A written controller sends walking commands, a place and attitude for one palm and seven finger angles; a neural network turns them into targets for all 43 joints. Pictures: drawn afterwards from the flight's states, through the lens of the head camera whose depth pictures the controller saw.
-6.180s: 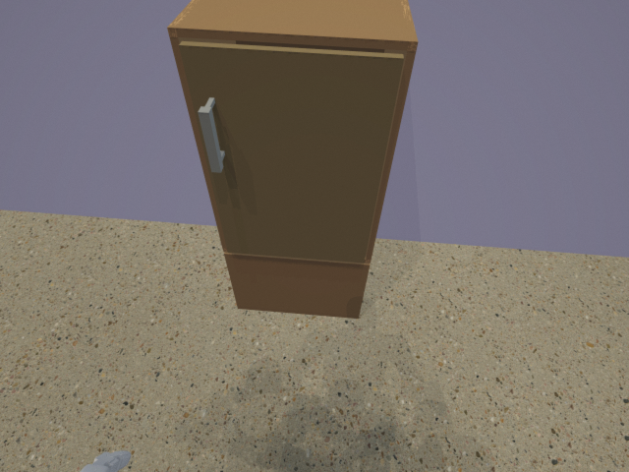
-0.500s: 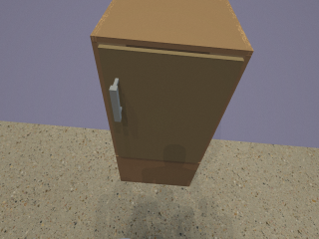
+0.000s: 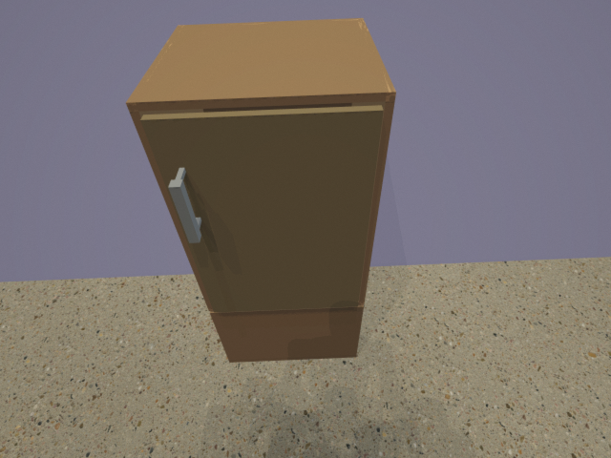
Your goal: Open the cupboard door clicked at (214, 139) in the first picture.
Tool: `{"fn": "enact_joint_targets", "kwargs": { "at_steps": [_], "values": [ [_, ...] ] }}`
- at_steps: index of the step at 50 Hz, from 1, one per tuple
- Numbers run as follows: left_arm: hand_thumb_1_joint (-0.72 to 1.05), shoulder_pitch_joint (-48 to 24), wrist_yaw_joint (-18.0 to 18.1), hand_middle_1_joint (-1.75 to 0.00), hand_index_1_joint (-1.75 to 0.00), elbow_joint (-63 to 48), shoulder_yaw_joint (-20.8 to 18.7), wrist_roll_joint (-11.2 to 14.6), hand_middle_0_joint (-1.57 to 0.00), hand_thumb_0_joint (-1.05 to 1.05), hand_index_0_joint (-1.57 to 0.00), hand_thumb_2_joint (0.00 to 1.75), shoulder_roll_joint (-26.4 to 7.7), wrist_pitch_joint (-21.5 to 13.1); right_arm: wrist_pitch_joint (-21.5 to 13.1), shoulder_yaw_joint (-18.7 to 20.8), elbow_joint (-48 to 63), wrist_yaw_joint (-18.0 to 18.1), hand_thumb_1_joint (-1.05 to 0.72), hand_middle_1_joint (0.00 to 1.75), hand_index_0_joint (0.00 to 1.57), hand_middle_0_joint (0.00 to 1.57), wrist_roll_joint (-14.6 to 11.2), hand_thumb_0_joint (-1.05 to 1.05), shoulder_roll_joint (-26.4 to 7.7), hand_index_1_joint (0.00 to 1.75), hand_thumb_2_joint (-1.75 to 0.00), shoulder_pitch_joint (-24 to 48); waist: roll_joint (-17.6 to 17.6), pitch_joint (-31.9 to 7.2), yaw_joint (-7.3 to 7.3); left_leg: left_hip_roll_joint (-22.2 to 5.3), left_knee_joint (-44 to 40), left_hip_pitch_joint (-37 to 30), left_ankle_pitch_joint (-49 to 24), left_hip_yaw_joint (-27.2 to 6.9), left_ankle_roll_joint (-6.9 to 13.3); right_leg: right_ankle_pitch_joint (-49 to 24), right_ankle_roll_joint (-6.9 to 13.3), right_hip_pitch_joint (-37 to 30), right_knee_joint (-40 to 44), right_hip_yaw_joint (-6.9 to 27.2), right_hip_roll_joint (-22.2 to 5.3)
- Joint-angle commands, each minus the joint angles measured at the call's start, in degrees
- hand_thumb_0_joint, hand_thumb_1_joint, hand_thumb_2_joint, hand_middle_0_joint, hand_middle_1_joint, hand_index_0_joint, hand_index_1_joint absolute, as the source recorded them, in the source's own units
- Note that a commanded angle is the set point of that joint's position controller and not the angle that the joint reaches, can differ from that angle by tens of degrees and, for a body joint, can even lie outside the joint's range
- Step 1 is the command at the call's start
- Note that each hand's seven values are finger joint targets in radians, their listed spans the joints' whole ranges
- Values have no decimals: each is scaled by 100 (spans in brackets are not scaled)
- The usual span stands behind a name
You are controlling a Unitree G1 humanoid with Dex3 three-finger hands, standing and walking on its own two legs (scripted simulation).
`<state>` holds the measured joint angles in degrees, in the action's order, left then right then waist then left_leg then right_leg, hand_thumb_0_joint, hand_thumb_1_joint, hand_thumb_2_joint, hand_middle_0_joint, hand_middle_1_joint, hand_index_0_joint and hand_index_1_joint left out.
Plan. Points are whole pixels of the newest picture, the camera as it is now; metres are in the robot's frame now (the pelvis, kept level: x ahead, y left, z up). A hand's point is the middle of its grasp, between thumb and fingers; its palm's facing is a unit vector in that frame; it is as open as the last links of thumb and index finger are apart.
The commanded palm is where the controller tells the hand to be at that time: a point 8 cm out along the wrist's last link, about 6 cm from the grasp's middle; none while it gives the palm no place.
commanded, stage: come to a stop and stand still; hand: left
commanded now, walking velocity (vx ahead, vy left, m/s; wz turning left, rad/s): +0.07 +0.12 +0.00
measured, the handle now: (188, 206) +0.56 +0.25 +0.01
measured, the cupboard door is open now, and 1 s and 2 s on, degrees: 0 0 0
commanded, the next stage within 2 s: look again from close up in 0.60 s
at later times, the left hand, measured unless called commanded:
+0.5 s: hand out of the picture +0.00 +0.20 -0.18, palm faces +0.05 -0.99 -0.16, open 7.3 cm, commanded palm none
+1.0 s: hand out of the picture -0.01 +0.22 -0.18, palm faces +0.02 -0.98 -0.20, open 7.3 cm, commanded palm none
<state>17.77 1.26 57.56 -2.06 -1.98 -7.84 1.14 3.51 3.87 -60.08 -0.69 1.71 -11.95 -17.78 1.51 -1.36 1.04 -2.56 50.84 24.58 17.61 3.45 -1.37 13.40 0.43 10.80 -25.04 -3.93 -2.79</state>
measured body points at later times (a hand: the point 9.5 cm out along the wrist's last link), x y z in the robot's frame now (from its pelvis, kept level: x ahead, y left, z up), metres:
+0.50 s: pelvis +0.01 +0.04 +0.00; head +0.02 +0.04 +0.45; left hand +0.00 +0.25 -0.17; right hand +0.02 -0.18 -0.17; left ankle -0.02 +0.14 -0.74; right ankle +0.00 -0.09 -0.74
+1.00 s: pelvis -0.02 +0.05 -0.01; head -0.03 +0.05 +0.44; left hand -0.01 +0.27 -0.17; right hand -0.01 -0.17 -0.17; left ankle -0.02 +0.14 -0.74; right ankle +0.00 -0.09 -0.74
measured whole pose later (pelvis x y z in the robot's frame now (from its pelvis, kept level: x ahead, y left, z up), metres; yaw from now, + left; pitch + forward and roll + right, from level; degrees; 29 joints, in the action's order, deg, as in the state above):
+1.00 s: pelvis -0.02 +0.05 -0.01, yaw +1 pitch -3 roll +0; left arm 16.7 1.9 62.6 0.7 -1.3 -8.7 0.2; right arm -0.2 -0.6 -60.8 1.0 1.0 -9.0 -17.9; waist 0.8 1.0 0.6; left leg 0.4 30.2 11.1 16.7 5.7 2.7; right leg 15.2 -1.8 12.2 -30.3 -4.2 -4.5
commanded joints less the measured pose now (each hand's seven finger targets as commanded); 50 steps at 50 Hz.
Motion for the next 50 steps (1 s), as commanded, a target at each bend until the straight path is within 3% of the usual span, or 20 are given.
{"fn": "enact_joint_targets", "kwargs": {
  "at_steps": [1,4,6,7,9,10,11,12,15,17,20,28,34,35,36,38,39,41,46,50],
  "values": [
    [90,308,57,-30,-30,-283,-290,23,-20,0,-20,90,-1143,-197,-196,1,403,20,-90,30,20,20,-29,0,-148,30,-90,210,-870,640,-371,-27,-620,394,348,21,-63,851,759,-217,1406,1320,-1489],
    [90,338,55,-30,-30,-185,-315,16,-20,0,-20,90,-1168,-160,-245,-60,412,68,-90,30,20,20,-45,0,-66,30,-90,106,-922,519,-384,-15,-1478,-118,504,6,-7,412,863,-203,1155,1430,-1580],
    [90,75,51,-30,-30,-176,-304,55,-20,0,-20,90,-1090,-111,-285,-98,211,116,-90,30,20,20,-70,0,23,30,-90,-472,-985,390,-115,95,-2603,-1235,-168,130,39,433,619,321,709,1028,-1232],
    [90,46,34,-30,-30,-167,-258,91,-20,0,-20,90,-896,-84,-333,-121,123,151,-90,30,20,20,-72,0,-70,30,-90,-696,-581,238,-49,17,-3012,-1750,-409,-78,108,494,397,612,294,752,-878],
    [90,108,-13,-30,-30,-210,-138,122,-20,0,-20,90,-401,-57,-371,-35,143,230,-90,30,20,20,-34,0,-692,30,-90,-762,1048,235,-90,-1308,-3763,-1643,-80,-1581,673,931,-62,1168,-819,-171,-120],
    [90,30,-22,-30,-30,-194,-98,94,-20,0,-20,90,-338,-74,-346,-36,196,251,-90,30,20,20,-25,0,-731,30,-90,-523,848,426,-147,-1407,-3990,-1070,369,-1662,867,1105,-75,952,-1065,-125,-91],
    [90,8,-33,-30,-30,-137,-79,55,-20,0,-20,90,-300,-48,-365,-66,209,258,-90,30,20,20,-26,0,-648,30,-90,-302,817,512,-189,-1297,-4124,-786,604,-1574,876,1071,-73,803,-1262,-80,-121],
    [90,-1,-32,-30,-30,-20,-52,38,-20,0,-20,90,-287,-37,-395,-123,159,268,-90,30,20,20,-38,0,-460,30,-90,-127,843,631,-209,-1094,-4097,-689,357,-1294,825,885,-74,634,-1277,-24,-180],
    [90,389,-17,-30,-30,274,-2,82,-20,0,-20,90,-292,-132,-421,-208,81,304,-90,30,20,20,-77,0,-271,30,-90,-51,205,416,-326,-658,-3223,-967,-1283,-613,571,-374,-68,-12,-1,167,-224],
    [90,552,36,-30,-30,430,6,102,-20,0,-20,90,-478,-210,-465,-253,-6,306,-90,30,20,20,-119,0,-123,30,-90,-181,-235,174,-237,-398,-2810,-1193,-1922,-318,350,-1735,83,-359,166,556,-551],
    [90,434,75,-30,-30,517,34,108,-20,0,-20,90,-464,-223,-428,-239,-158,307,-90,30,20,20,-119,0,-145,30,-90,-246,-745,74,-114,-407,-2767,-1505,-1868,-261,259,-2090,98,-295,73,463,-560],
    [90,354,107,-30,-30,607,81,101,-20,0,-20,90,-379,-152,-435,-295,-353,316,-90,30,20,20,-104,0,-94,30,-90,-166,-77,501,-129,-440,-3071,-1536,-1855,-280,283,-1222,-3,-77,246,368,-424],
    [90,331,97,-30,-30,639,97,104,-20,0,-20,90,-389,-134,-438,-314,-389,315,-90,30,20,20,-107,0,-102,30,-90,-183,-77,577,-138,-444,-3199,-1441,-1517,-319,284,-937,-34,-120,369,354,-408],
    [90,560,343,-30,-30,776,172,50,-20,0,-20,90,-644,-283,-551,-327,57,232,-90,30,20,20,-177,0,-372,30,-90,196,-100,854,-217,-517,-2141,-1006,-2582,-269,150,-2296,20,203,152,594,-605],
    [90,450,281,-30,-30,634,146,48,-20,0,-20,90,-785,-381,-552,-360,171,206,-90,30,20,20,-139,0,-274,30,-90,75,47,642,-38,-363,-2303,-1132,-2605,-242,108,-3055,83,-4,-107,394,-708],
    [90,491,209,-30,-30,541,189,104,-20,0,-20,90,-616,-369,-630,-329,12,263,-90,30,20,20,-85,0,-159,30,-90,-443,-24,-449,-52,-397,-2310,-1504,-2609,-363,261,-2532,171,-511,-482,340,-589],
    [90,397,194,-30,-30,517,194,116,-20,0,-20,90,-582,-344,-612,-320,25,277,-90,30,20,20,-96,0,-239,30,-90,-426,11,-617,-28,-460,-2319,-1628,-2799,-414,291,-2059,174,-527,-498,271,-509],
    [90,285,168,-30,-30,410,204,102,-20,0,-20,90,-559,-262,-566,-315,109,280,-90,30,20,20,-97,0,-263,30,-90,-294,-78,-270,-69,-509,-2413,-1460,-2517,-459,364,-1105,139,-284,-394,220,-381],
    [90,175,104,-30,-30,328,218,82,-20,0,-20,90,-523,-160,-481,-328,205,215,-90,30,20,20,-84,0,-252,30,-90,-160,-4,993,-98,-399,-3130,-484,-202,-665,395,123,114,241,-75,260,-296],
    [90,269,87,-30,-30,270,209,88,-20,0,-20,90,-523,-157,-472,-305,224,191,-90,30,20,20,-78,0,-299,30,-90,-193,-131,987,-123,-378,-3465,-326,656,-787,403,182,109,175,-39,280,-267]
  ]
}}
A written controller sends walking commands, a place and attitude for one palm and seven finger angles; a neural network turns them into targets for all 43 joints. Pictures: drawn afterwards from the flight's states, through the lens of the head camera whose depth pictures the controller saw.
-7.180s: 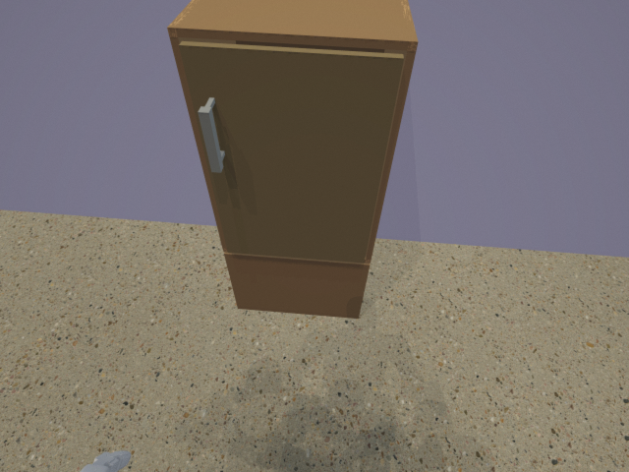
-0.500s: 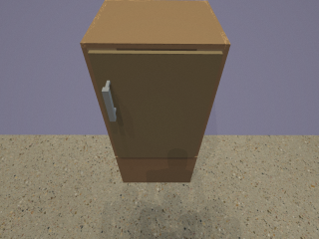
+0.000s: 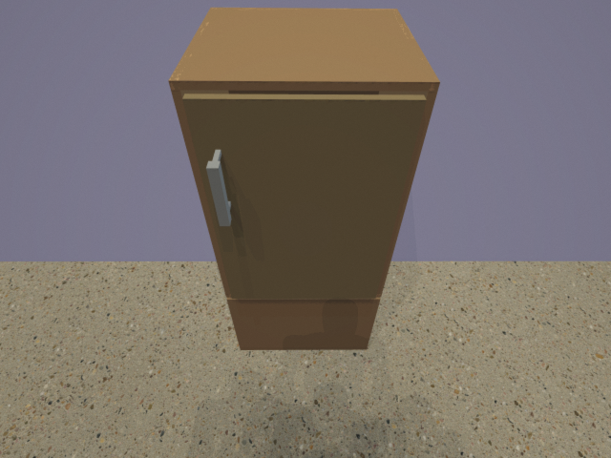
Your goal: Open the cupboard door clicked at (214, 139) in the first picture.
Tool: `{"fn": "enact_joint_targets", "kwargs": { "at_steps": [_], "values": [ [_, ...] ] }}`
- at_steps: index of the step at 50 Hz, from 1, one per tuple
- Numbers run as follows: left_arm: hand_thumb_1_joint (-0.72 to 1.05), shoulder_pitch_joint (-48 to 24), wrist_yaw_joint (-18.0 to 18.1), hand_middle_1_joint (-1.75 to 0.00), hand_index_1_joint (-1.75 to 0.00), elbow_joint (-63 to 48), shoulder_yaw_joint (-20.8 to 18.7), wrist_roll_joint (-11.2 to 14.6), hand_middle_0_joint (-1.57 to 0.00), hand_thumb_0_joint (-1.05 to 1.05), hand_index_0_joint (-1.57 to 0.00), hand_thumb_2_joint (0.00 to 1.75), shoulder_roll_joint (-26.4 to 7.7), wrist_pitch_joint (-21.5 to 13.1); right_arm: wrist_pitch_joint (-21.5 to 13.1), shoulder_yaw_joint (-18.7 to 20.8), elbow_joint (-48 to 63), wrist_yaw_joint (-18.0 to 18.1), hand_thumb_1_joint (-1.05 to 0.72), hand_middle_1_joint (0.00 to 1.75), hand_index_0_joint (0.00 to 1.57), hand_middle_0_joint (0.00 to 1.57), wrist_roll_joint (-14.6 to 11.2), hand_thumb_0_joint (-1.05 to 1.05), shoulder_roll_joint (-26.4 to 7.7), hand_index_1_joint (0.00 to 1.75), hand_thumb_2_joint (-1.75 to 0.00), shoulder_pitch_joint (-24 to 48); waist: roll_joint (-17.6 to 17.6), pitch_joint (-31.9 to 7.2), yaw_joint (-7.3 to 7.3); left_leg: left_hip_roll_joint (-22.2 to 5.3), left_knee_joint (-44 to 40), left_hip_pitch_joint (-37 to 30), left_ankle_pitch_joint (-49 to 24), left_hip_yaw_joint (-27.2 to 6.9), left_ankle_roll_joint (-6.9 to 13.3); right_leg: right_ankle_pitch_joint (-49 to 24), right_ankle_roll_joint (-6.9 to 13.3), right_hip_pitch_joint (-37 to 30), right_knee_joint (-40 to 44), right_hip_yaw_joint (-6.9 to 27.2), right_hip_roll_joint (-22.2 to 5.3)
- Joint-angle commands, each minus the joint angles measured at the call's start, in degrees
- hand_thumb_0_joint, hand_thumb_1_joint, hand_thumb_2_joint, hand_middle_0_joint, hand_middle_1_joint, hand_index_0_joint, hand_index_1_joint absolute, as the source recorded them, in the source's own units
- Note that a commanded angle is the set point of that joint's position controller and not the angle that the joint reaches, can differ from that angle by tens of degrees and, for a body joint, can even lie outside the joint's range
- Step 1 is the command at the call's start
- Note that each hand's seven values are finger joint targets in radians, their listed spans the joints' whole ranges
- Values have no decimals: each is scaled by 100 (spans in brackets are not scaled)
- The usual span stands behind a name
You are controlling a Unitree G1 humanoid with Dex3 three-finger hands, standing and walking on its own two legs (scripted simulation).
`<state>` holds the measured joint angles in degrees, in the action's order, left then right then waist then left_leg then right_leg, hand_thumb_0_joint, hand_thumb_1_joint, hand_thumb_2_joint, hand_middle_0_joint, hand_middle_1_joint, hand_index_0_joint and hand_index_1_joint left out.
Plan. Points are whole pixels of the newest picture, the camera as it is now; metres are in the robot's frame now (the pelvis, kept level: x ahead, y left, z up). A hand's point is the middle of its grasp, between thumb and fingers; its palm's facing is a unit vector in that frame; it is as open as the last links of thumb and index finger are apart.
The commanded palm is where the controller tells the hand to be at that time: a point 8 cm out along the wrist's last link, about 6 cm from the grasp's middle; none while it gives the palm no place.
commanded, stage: look again from close up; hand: left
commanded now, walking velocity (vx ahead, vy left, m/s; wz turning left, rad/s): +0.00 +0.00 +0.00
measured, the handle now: (221, 188) +0.58 +0.19 +0.02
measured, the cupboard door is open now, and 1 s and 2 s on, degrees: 0 0 0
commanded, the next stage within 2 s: shuffle to correct the standing spot in 0.16 s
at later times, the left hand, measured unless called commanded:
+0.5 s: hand out of the picture -0.04 +0.13 -0.18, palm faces +0.05 -0.99 -0.13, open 7.4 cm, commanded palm none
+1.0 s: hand out of the picture +0.04 +0.16 -0.17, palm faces +0.05 -0.98 -0.22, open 7.3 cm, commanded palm none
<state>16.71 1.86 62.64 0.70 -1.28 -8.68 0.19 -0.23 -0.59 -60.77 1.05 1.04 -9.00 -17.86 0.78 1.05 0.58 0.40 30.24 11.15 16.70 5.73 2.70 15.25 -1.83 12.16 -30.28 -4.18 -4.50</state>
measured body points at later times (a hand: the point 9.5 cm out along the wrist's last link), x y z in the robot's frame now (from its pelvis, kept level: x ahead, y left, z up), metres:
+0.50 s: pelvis +0.00 -0.02 +0.00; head -0.01 -0.01 +0.45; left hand -0.04 +0.18 -0.17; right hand -0.03 -0.24 -0.16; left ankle +0.00 +0.09 -0.73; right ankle +0.01 -0.14 -0.73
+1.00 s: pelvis +0.02 -0.02 +0.00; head +0.04 -0.02 +0.45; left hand +0.04 +0.21 -0.16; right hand +0.04 -0.25 -0.16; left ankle +0.00 +0.08 -0.73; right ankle +0.01 -0.14 -0.73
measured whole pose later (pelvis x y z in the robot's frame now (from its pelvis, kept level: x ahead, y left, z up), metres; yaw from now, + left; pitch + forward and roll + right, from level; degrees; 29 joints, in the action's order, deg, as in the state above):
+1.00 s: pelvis +0.02 -0.02 +0.00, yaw +0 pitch -1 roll +0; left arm 16.8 2.5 58.6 -1.8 -1.2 -8.6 0.0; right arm -0.1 1.5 -60.5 2.5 0.6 -8.8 -15.0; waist -0.2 3.2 -0.1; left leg -1.2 31.4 11.4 18.2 5.6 0.8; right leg 17.2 -0.1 13.9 -34.1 -3.9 -2.7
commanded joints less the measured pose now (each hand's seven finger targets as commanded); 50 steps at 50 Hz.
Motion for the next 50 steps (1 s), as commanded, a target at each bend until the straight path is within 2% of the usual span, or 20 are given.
{"fn": "enact_joint_targets", "kwargs": {
  "at_steps": [1,9,13,16,19,21,24,26,28,30,31,32,34,37,39,41,43,46,48,50],
  "values": [
    [90,396,23,-30,-30,-251,-73,6,-20,0,-20,90,-446,-63,-101,144,293,15,-90,30,20,20,-9,0,-593,30,-90,-189,16,738,-90,-677,-1442,1017,806,-1010,1,2,333,19,500,301,-91],
    [90,504,15,-30,-30,-308,-101,17,-20,0,-20,90,-421,-115,-104,141,189,7,-90,30,20,20,-21,0,-504,30,-90,-306,-359,409,-53,-575,-1219,668,502,-814,-24,222,329,122,816,467,-200],
    [90,552,16,-30,-30,-261,-103,32,-20,0,-20,90,-402,-142,-127,115,89,14,-90,30,20,20,-33,0,-420,30,-90,-352,-132,368,-47,-564,-1137,526,156,-735,-55,21,343,135,872,492,-235],
    [90,655,-5,-30,-30,-218,-135,-10,-20,0,-20,90,-407,-134,-96,140,5,8,-90,30,20,20,2,0,-427,30,-90,-433,-211,364,-48,-556,-1047,567,993,-698,-27,1003,402,220,868,504,-185],
    [90,740,-37,-30,-30,-229,-188,-31,-20,0,-20,90,-410,-97,-51,172,24,-8,-90,30,20,20,34,0,-439,30,-90,-400,-100,773,-80,-534,-1034,983,1695,-731,9,1751,459,505,892,574,-148],
    [90,835,-50,-30,-30,-223,-216,-37,-20,0,-20,90,-419,-102,-41,187,30,-15,-90,30,20,20,38,0,-414,30,-90,-437,-271,918,-87,-493,-886,1079,1720,-712,35,1955,509,603,936,659,-158],
    [90,889,-72,-30,-30,-226,-262,-12,-20,0,-20,90,-383,-145,-99,178,37,-12,-90,30,20,20,39,0,-300,30,-90,-548,-312,915,-67,-423,-632,1088,1365,-608,58,1825,622,578,882,789,-223],
    [90,938,-85,-30,-30,-232,-274,-9,-20,0,-20,90,-379,-171,-140,183,18,-2,-90,30,20,20,29,0,-289,30,-90,-634,-261,810,-32,-439,-589,960,1277,-613,80,1742,659,575,802,777,-195],
    [90,878,-102,-30,-30,-283,-286,-15,-20,0,-20,90,-342,-179,-170,197,19,-1,-90,30,20,20,30,0,-341,30,-90,-702,22,768,-21,-555,-751,883,1526,-791,123,1748,646,699,615,645,-112],
    [90,863,-113,-30,-30,-292,-278,-22,-20,0,-20,90,-244,-200,-202,211,-4,12,-90,30,20,20,12,0,-374,30,-90,-719,131,851,-32,-707,-887,855,1262,-963,186,1147,597,678,352,451,-4],
    [90,879,-104,-30,-30,-282,-257,-28,-20,0,-20,90,-168,-211,-223,195,-25,31,-90,30,20,20,-7,0,-365,30,-90,-776,255,801,-33,-805,-959,763,706,-1035,217,545,547,580,190,301,64],
    [90,911,-89,-30,-30,-250,-241,-29,-20,0,-20,90,-98,-229,-258,170,-56,56,-90,30,20,20,-21,0,-359,30,-90,-769,327,682,-74,-876,-889,651,-173,-1019,230,-164,496,409,13,182,84],
    [90,1087,-32,-30,-30,-118,-218,-7,-20,0,-20,90,-89,-267,-300,135,-107,121,-90,30,20,20,-44,0,-314,30,-90,-733,99,255,-131,-769,-325,300,-2207,-631,139,-1470,447,-43,-45,238,-51],
    [90,1147,51,-30,-30,-44,-212,54,-20,0,-20,90,-269,-299,-289,96,-138,193,-90,30,20,20,-78,0,-204,30,-90,-700,-367,-164,-93,-588,-11,95,-3160,-383,-110,-4125,383,-589,-65,423,-343],
    [90,1045,100,-30,-30,-128,-247,77,-20,0,-20,90,-413,-276,-228,143,-109,218,-90,30,20,20,-107,0,-245,30,-90,-640,-366,-345,-83,-576,-19,6,-3357,-336,-181,-4896,339,-757,-235,416,-452],
    [90,911,136,-30,-30,-284,-290,58,-20,0,-20,90,-482,-199,-166,215,-54,225,-90,30,20,20,-115,0,-313,30,-90,-590,-276,-292,-75,-598,40,-67,-3747,-315,-168,-4735,323,-581,-414,390,-421],
    [90,787,147,-30,-30,-410,-343,49,-20,0,-20,90,-508,-136,-99,284,4,226,-90,30,20,20,-88,0,-377,30,-90,-529,-124,-291,-71,-660,128,-218,-3916,-300,-135,-4155,327,-329,-464,379,-380],
    [90,598,129,-30,-30,-509,-337,35,-20,0,-20,90,-436,-64,-39,310,58,202,-90,30,20,20,-59,0,-374,30,-90,-326,-139,-92,-85,-718,32,-175,-3391,-350,-67,-3208,315,-81,-281,435,-305],
    [90,562,112,-30,-30,-587,-353,23,-20,0,-20,90,-462,-54,-25,321,139,176,-90,30,20,20,-48,0,-347,30,-90,-228,-260,-86,-85,-652,25,-27,-2701,-325,-89,-3097,367,-110,-161,527,-370],
    [90,470,97,-30,-30,-653,-329,27,-20,0,-20,90,-480,-34,-12,294,193,143,-90,30,20,20,-48,0,-312,30,-90,-153,-312,-54,-83,-620,-166,104,-1786,-396,-110,-2424,447,-37,65,636,-428]
  ]
}}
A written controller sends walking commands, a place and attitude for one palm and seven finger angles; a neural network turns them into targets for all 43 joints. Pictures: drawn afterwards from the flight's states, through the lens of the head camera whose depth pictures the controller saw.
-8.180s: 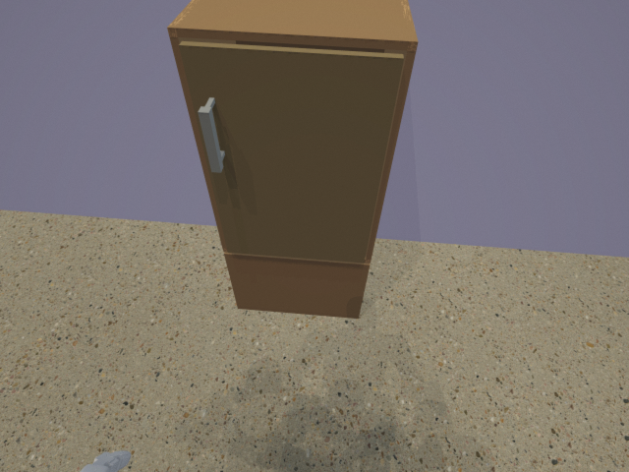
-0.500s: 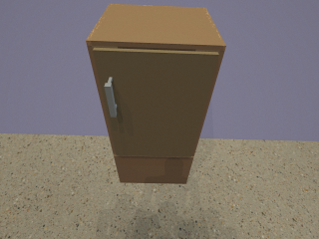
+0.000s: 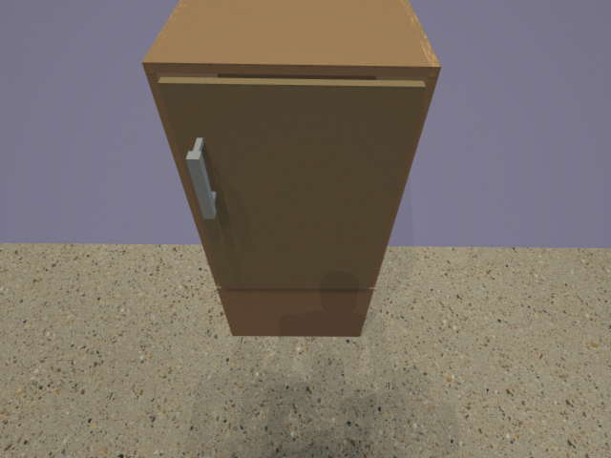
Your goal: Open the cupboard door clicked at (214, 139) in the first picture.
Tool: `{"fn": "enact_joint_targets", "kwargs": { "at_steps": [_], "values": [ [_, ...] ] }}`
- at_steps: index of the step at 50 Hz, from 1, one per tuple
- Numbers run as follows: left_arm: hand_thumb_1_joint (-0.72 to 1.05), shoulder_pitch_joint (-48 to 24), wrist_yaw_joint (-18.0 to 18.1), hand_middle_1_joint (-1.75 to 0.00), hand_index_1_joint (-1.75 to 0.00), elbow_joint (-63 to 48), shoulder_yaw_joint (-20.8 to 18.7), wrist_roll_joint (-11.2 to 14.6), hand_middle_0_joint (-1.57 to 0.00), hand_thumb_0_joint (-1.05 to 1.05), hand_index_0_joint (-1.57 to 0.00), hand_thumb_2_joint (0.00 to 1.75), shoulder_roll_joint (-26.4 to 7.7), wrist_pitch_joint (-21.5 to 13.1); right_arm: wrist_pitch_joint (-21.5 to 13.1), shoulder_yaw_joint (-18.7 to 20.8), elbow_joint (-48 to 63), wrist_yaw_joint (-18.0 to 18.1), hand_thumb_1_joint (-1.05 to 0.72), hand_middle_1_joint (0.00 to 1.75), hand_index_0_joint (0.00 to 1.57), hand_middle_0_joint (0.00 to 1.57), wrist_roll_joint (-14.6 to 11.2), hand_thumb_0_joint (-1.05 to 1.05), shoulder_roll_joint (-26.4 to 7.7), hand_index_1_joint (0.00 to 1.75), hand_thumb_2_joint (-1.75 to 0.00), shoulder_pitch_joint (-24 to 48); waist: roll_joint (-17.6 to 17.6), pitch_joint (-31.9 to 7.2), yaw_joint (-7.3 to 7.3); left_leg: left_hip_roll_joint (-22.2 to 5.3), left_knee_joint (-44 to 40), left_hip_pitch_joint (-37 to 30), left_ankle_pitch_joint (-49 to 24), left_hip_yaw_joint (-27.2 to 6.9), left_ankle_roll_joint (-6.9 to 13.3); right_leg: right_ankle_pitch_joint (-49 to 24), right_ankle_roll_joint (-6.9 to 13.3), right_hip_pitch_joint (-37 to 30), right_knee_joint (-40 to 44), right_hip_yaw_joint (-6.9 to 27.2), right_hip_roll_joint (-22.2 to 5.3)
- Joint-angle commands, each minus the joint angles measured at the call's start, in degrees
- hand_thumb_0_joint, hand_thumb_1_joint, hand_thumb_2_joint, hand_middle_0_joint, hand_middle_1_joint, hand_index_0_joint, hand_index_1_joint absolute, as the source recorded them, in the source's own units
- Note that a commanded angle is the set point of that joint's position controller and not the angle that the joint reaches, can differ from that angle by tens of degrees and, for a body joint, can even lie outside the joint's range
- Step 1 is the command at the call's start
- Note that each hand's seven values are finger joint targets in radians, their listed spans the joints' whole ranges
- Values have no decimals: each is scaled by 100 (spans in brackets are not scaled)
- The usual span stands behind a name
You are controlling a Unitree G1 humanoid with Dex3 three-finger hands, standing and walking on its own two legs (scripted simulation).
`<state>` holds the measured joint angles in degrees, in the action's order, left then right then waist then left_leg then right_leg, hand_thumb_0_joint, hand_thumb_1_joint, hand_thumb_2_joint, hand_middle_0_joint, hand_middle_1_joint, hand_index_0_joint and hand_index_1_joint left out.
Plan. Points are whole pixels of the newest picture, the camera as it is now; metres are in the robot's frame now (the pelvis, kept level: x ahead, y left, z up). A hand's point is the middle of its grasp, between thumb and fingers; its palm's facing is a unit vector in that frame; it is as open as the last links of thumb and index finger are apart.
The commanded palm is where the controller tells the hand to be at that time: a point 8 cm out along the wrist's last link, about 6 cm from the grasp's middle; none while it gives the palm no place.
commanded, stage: come to a stop and stand still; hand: left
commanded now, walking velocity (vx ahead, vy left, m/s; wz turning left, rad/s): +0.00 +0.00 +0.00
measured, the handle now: (204, 179) +0.55 +0.22 +0.02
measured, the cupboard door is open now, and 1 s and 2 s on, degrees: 0 0 0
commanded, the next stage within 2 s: look again from close up in 1.86 s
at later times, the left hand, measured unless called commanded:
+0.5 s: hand out of the picture -0.09 +0.21 -0.17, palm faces +0.10 -0.97 -0.23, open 7.4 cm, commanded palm none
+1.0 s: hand out of the picture -0.19 +0.21 -0.17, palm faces +0.05 -0.98 -0.19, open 7.3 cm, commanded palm none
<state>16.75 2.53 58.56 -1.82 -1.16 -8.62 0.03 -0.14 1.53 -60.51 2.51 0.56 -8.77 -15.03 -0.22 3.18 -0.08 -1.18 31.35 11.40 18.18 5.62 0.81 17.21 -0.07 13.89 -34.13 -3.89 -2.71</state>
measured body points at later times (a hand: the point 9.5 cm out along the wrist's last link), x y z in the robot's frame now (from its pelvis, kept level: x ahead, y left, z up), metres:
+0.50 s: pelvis -0.11 +0.01 -0.01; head -0.14 +0.01 +0.44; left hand -0.10 +0.26 -0.15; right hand -0.05 -0.22 -0.16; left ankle -0.02 +0.11 -0.73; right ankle -0.01 -0.11 -0.73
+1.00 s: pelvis -0.20 +0.04 +0.00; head -0.22 +0.04 +0.45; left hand -0.19 +0.26 -0.15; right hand -0.22 -0.17 -0.16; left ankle -0.16 +0.11 -0.73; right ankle -0.20 -0.10 -0.73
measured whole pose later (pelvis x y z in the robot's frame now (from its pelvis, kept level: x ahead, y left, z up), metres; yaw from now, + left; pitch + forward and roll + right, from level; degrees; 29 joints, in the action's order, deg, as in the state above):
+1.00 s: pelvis -0.20 +0.04 +0.00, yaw +1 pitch -2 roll -1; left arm 18.5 2.4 59.2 -1.5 -1.1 -7.7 1.6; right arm 0.6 1.4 -61.0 1.5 0.8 -7.0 -20.0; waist 0.5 -0.7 1.7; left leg 1.2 27.5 15.0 11.4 6.8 4.6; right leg 14.0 -0.8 10.7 -26.5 0.2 -0.7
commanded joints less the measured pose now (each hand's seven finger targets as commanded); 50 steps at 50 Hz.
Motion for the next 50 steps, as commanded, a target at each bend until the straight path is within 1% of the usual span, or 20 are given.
{"fn": "enact_joint_targets", "kwargs": {
  "at_steps": [1,3,4,7,11,16,22,24,26,29,32,33,34,35,36,38,41,43,47,50],
  "values": [
    [90,284,-2,-30,-30,-587,9,-110,-20,0,-20,90,-1357,-58,-83,79,658,-78,-90,30,20,20,22,0,-955,30,-90,-231,-525,138,97,-375,-472,214,-2883,-658,-76,-3186,149,-292,327,350,-352],
    [90,464,83,-30,-30,-730,-94,-48,-20,0,-20,90,-816,-44,-184,204,778,-22,-90,30,20,20,45,0,-735,30,-90,-319,-71,-1449,52,-432,214,-222,-3392,-576,89,-3506,255,-669,-59,552,-581],
    [90,385,74,-30,-30,-785,-99,-3,-20,0,-20,90,-943,-20,-138,197,812,-4,-90,30,20,20,31,0,-776,30,-90,-231,-36,-1578,23,-389,293,-258,-3058,-516,101,-3607,310,-776,-1,588,-643],
    [90,117,19,-30,-30,-1017,-112,-24,-20,0,-20,90,-963,92,-8,179,1000,-53,-90,30,20,20,60,0,-602,30,-90,-136,-326,-645,92,-190,135,363,-947,-393,118,-1921,386,-184,505,756,-719],
    [90,-158,-28,-30,-30,-1185,-96,-45,-20,0,-20,90,-1003,153,78,181,1129,-154,-90,30,20,20,124,0,-714,30,-90,-159,80,518,138,-327,-560,1060,642,-837,201,986,307,875,954,641,-361],
    [90,289,-79,-30,-30,-1041,-84,-59,-20,0,-20,90,-779,176,100,248,1297,-191,-90,30,20,20,144,0,-1083,30,-90,132,802,448,-122,-883,-1856,2355,2252,-1557,408,409,46,-235,-152,-42,126],
    [90,956,-115,-30,-30,-836,-117,-74,-20,0,-20,90,-643,165,217,271,1251,-213,-90,30,20,20,124,0,-1055,30,-90,282,306,33,-266,-697,-1443,2365,2217,-1177,343,624,54,-512,-69,93,155],
    [90,1008,-96,-30,-30,-844,-154,-102,-20,0,-20,90,-794,156,297,267,1219,-236,-90,30,20,20,103,0,-889,30,-90,213,-485,323,-229,-143,-548,2205,2085,-774,151,1812,208,284,1033,856,-180],
    [90,237,-11,-30,-30,-1088,-288,-99,-20,0,-20,90,-1209,154,455,351,1029,-212,-90,30,20,20,57,0,-637,30,-90,-436,-1724,92,240,386,2390,480,684,-262,-35,3535,819,2486,3109,2662,-1636],
    [90,-979,39,-30,-30,-1325,-358,-95,-20,0,-20,90,-1217,165,376,386,535,-215,-90,30,20,20,47,0,-489,30,-90,-1529,-1078,-320,829,203,3252,-348,767,-348,93,1396,601,2717,2502,1306,-1148],
    [90,-236,42,-30,-30,-1010,-336,-108,-20,0,-20,90,-1160,235,256,276,497,-253,-90,30,20,20,-8,0,-216,30,-90,-1622,-558,120,531,265,9,-257,986,-111,87,1813,232,2063,1558,1048,-793],
    [90,114,25,-30,-30,-906,-300,-62,-20,0,-20,90,-948,298,226,264,521,-214,-90,30,20,20,41,0,-331,30,-90,-1552,233,391,381,122,-871,-28,1400,-565,194,1922,117,2203,815,870,-366],
    [90,413,0,-30,-30,-856,-265,37,-20,0,-20,90,-565,321,135,318,659,-171,-90,30,20,20,139,0,-678,30,-90,-1293,1600,677,239,-1130,-2058,706,2626,-2559,580,1158,-107,2429,-870,276,304],
    [90,301,-33,-30,-30,-901,-266,70,-20,0,-20,90,-554,317,80,387,911,-73,-90,30,20,20,101,0,-1068,30,-90,-637,1708,1024,32,-1916,-2813,2112,2941,-3185,917,550,-125,2018,-1904,677,131],
    [90,491,-113,-30,-30,-908,-322,67,-20,0,-20,90,-706,252,27,367,1117,-35,-90,30,20,20,112,0,-1172,30,-90,51,1098,849,-370,-1825,-2868,2779,2285,-2724,1009,172,-108,1253,-2360,835,-13],
    [90,706,-83,-30,-30,-515,-281,-43,-20,0,-20,90,-472,327,-6,231,845,-41,-90,30,20,20,89,0,-739,30,-90,197,994,392,-359,-1257,-2450,2451,1775,-2170,643,-113,-120,1055,-3039,853,179],
    [90,571,-110,-30,-30,-429,-145,-18,-20,0,-20,90,-273,203,-30,212,600,-19,-90,30,20,20,94,0,-668,30,-90,-175,171,252,-119,-1079,-1907,1005,793,-1708,822,243,-99,1180,-1573,448,88],
    [90,298,-103,-30,-30,-482,-67,19,-20,0,-20,90,-157,132,-12,204,375,-5,-90,30,20,20,107,0,-657,30,-90,-679,209,-7,137,-1102,-1768,159,470,-1768,804,694,-70,789,-153,248,123],
    [90,652,18,-30,-30,-152,-13,56,-20,0,-20,90,-263,24,-33,111,124,-41,-90,30,20,20,-9,0,-376,30,-90,-856,172,14,33,-647,-1417,869,132,-1268,266,-678,204,-793,1448,850,-207],
    [90,621,25,-30,-30,-44,32,18,-20,0,-20,90,-351,-39,-59,71,94,-81,-90,30,20,20,3,0,-288,30,-90,-769,-5,113,139,-446,-1386,295,-314,-982,100,-517,333,37,1403,1006,-312]
  ]
}}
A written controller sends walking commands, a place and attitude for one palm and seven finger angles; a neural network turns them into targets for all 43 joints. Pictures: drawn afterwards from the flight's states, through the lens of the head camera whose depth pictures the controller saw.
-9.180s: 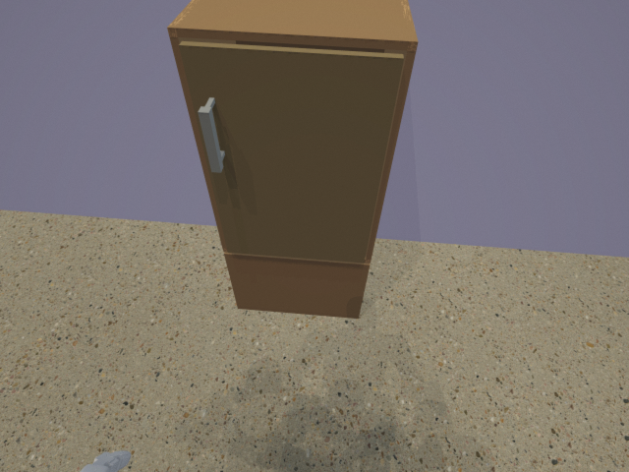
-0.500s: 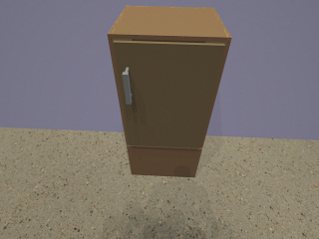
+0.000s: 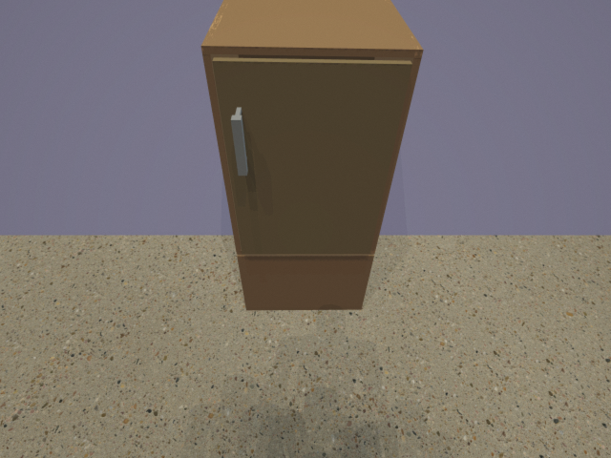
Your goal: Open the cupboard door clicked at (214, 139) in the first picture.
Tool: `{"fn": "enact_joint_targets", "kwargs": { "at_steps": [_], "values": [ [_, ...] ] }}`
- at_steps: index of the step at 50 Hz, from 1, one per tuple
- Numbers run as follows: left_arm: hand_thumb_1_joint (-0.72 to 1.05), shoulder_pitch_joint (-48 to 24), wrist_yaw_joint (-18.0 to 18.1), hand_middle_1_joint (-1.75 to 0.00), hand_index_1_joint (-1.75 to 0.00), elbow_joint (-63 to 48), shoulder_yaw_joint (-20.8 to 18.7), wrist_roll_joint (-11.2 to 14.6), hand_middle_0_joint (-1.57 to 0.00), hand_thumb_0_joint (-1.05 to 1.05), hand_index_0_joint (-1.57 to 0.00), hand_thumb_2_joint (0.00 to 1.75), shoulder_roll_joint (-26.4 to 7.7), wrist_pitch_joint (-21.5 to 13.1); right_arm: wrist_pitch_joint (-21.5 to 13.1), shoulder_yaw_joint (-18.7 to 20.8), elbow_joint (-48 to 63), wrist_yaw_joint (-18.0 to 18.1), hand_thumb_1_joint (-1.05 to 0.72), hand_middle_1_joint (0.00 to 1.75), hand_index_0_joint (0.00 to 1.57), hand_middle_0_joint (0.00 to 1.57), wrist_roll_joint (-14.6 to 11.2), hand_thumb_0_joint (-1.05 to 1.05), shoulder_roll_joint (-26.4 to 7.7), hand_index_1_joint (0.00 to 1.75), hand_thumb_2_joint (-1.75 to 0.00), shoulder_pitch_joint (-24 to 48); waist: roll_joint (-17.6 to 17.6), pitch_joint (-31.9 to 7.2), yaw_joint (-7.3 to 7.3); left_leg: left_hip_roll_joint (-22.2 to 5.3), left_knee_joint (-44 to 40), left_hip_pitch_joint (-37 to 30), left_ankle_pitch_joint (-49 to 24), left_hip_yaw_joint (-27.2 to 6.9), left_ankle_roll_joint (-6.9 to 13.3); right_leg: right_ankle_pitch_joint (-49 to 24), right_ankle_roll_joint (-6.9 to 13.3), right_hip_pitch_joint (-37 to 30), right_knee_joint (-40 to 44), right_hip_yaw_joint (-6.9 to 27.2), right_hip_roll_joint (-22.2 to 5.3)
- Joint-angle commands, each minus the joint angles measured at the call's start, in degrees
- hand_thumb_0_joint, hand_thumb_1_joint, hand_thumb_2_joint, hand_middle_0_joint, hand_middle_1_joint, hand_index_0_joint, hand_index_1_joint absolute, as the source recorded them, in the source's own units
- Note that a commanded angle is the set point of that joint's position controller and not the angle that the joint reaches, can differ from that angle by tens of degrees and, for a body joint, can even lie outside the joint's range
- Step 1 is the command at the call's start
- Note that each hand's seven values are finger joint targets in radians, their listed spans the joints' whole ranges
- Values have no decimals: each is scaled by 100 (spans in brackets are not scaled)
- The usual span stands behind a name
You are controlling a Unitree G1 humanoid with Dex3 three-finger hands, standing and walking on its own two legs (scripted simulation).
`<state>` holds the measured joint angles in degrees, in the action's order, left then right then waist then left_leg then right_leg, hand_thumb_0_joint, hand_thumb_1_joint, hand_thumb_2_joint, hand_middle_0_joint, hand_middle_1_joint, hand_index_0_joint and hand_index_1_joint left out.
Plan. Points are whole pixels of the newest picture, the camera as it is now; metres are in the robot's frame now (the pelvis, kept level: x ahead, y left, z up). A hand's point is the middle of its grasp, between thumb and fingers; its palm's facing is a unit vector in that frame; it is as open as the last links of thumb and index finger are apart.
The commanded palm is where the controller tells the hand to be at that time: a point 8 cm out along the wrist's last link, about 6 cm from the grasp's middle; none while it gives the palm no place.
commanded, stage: come to a stop and stand still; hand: left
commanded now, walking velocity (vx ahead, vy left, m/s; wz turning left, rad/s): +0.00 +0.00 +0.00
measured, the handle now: (240, 142) +0.76 +0.17 +0.02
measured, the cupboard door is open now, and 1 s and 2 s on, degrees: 0 0 0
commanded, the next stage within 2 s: look again from close up in 0.86 s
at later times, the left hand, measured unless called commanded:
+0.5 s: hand out of the picture -0.10 +0.14 -0.17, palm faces +0.07 -0.99 -0.15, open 7.4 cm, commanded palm none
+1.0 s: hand out of the picture -0.11 +0.16 -0.18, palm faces +0.09 -0.99 -0.14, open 7.3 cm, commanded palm none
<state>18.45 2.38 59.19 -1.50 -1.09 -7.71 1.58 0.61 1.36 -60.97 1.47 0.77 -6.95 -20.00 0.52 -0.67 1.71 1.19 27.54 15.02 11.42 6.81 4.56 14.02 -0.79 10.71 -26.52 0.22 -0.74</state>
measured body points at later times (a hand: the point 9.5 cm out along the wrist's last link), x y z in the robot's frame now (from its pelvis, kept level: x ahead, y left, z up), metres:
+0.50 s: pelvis -0.04 +0.00 +0.00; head -0.05 +0.00 +0.45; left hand -0.11 +0.20 -0.16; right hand -0.05 -0.22 -0.16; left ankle +0.04 +0.07 -0.73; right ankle +0.00 -0.14 -0.74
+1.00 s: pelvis -0.07 +0.01 +0.00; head -0.08 +0.01 +0.45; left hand -0.12 +0.21 -0.16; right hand -0.06 -0.21 -0.16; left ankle +0.04 +0.07 -0.73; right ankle +0.00 -0.13 -0.73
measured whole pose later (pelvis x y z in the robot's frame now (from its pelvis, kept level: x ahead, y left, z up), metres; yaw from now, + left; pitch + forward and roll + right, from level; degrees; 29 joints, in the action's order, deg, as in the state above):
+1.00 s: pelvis -0.07 +0.01 +0.00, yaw +1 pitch -3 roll -1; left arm 23.5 1.5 62.4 -1.5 -2.2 -5.5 0.4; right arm 1.6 2.0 -63.8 0.8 1.0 -7.7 -16.8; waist 0.8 0.1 -0.2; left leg 3.0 24.6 18.4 9.1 5.3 4.3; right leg 16.0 0.2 16.1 -28.9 1.3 -0.9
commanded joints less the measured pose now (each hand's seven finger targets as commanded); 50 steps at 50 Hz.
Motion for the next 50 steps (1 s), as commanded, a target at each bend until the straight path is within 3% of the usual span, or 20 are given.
{"fn": "enact_joint_targets", "kwargs": {
  "at_steps": [1,7,18,26,36,38,41,45,50],
  "values": [
    [90,418,39,-30,-30,-74,-6,9,-20,0,-20,90,-435,-201,-127,107,104,24,-90,30,20,20,-18,0,-548,30,-90,-298,-170,306,-43,-748,-996,-207,450,-1135,-247,-185,343,286,598,499,-399],
    [90,628,31,-30,-30,3,8,-36,-20,0,-20,90,-393,-150,-29,155,8,-11,-90,30,20,20,-9,0,-664,30,-90,-115,-115,797,-123,-788,-1433,265,1640,-1281,-234,702,217,595,668,358,-295],
    [90,1002,28,-30,-30,141,-10,-56,-20,0,-20,90,-339,-183,22,151,-88,-29,-90,30,20,20,8,0,-550,30,-90,-193,-129,759,-93,-658,-1248,194,1669,-1173,-262,1382,258,1083,822,549,-333],
    [90,1259,2,-30,-30,288,-6,-59,-20,0,-20,90,-265,-194,3,152,-104,-7,-90,30,20,20,-1,0,-577,30,-90,-116,20,638,-152,-658,-1239,239,1675,-1185,-271,1250,270,963,704,513,-288],
    [90,1235,-2,-30,-30,296,-35,-66,-20,0,-20,90,-285,-182,24,153,-136,-15,-90,30,20,20,1,0,-517,30,-90,-110,-292,729,-136,-518,-949,197,1604,-1135,-294,1660,291,1332,842,645,-355],
    [90,1185,-9,-30,-30,282,-51,-65,-20,0,-20,90,-292,-167,19,157,-132,-8,-90,30,20,20,11,0,-509,30,-90,-142,-203,636,-118,-523,-974,195,1678,-1141,-298,1638,286,1310,759,588,-322],
    [90,1242,-18,-30,-30,294,-61,-69,-20,0,-20,90,-246,-159,-5,162,-116,1,-90,30,20,20,15,0,-554,30,-90,-61,33,593,-184,-623,-1225,354,1870,-1287,-277,1335,264,1067,485,435,-202],
    [90,1399,-34,-30,-30,334,-77,-92,-20,0,-20,90,-219,-139,-11,192,-49,0,-90,30,20,20,21,0,-683,30,-90,161,68,616,-307,-684,-1486,687,2172,-1361,-264,1149,247,723,249,304,-102],
    [90,1485,-38,-30,-30,356,-111,-107,-20,0,-20,90,-260,-110,13,218,-12,-8,-90,30,20,20,16,0,-773,30,-90,296,50,692,-353,-669,-1616,832,2346,-1369,-286,1143,263,613,151,258,-49]
  ]
}}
